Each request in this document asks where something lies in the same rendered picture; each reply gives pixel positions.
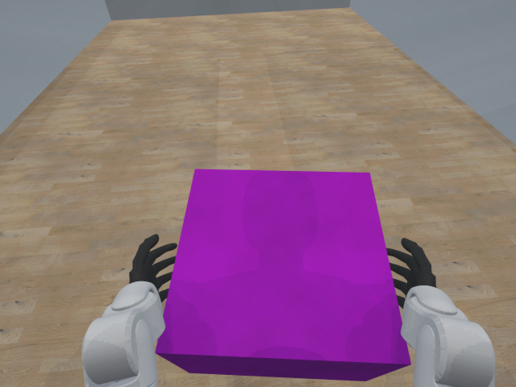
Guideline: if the robot right hand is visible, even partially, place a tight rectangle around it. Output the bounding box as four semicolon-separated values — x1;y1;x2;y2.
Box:
386;238;437;309

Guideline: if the robot left hand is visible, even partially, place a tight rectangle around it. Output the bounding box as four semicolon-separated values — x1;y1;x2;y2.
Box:
129;234;177;302

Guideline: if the left robot forearm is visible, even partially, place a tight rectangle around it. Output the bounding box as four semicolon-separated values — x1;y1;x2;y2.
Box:
81;281;165;387

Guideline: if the carton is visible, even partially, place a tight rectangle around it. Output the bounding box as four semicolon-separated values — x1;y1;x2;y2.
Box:
155;169;411;381

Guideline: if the right robot forearm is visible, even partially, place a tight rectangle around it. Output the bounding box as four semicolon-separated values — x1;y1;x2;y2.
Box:
401;285;496;387

